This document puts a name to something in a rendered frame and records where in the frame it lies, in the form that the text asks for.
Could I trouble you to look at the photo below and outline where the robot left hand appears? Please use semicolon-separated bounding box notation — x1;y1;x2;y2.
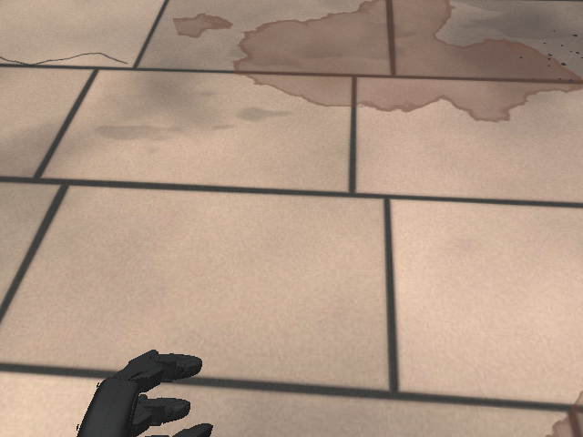
77;350;213;437

